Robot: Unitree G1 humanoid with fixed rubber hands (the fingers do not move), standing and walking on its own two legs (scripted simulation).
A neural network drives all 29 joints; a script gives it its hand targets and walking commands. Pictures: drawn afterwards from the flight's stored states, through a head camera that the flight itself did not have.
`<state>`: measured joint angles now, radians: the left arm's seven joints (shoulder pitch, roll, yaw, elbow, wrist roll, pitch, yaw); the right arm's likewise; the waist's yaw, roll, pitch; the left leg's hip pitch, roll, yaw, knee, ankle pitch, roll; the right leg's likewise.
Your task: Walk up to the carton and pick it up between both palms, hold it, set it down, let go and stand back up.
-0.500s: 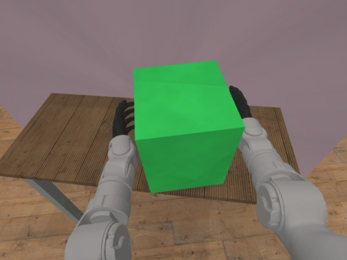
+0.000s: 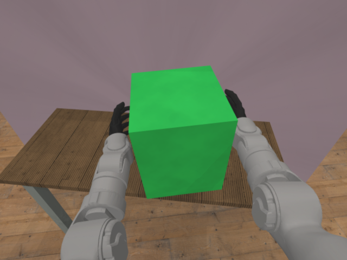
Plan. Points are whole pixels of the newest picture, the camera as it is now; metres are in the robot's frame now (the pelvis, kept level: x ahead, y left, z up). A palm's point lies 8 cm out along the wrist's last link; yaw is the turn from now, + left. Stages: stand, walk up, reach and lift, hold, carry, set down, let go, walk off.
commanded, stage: reach and lift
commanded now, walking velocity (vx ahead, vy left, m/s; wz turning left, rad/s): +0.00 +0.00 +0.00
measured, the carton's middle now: (178, 133) +0.42 +0.04 +0.11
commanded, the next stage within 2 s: none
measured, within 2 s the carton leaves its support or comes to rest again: neither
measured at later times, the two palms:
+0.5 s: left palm (115, 122) +0.37 +0.18 +0.17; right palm (242, 115) +0.42 -0.11 +0.18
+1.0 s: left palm (107, 113) +0.36 +0.19 +0.20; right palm (245, 111) +0.39 -0.10 +0.21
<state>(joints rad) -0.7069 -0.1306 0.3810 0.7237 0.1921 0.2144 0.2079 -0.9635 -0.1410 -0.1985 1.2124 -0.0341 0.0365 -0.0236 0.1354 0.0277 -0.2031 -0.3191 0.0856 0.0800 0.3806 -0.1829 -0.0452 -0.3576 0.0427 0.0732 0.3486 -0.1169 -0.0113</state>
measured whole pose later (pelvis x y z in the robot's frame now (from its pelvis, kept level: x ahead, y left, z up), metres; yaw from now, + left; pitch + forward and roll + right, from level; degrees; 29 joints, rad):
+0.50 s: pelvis -0.01 +0.00 +0.00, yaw +0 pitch +2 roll +0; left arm -0.76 -0.07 0.37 0.64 0.19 0.39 0.15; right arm -0.97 -0.09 -0.20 1.07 0.05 0.19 -0.11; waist 0.08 0.03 -0.15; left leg -0.23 0.09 0.08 0.38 -0.18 -0.04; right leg -0.26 0.04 0.07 0.33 -0.11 -0.01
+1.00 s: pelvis -0.02 +0.02 +0.00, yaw +1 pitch -3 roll -1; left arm -0.77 -0.02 0.36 0.52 0.19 0.55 0.10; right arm -0.95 -0.05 -0.20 0.95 0.08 0.31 -0.16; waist 0.00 0.00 -0.11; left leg -0.13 0.06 0.08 0.37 -0.19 -0.02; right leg -0.15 0.02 0.07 0.31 -0.11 0.01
